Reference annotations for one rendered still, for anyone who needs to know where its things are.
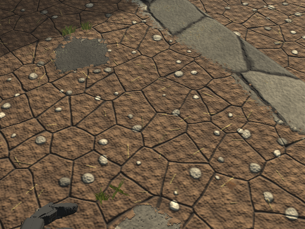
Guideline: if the left robot hand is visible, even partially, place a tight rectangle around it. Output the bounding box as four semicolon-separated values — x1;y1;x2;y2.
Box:
20;202;78;229

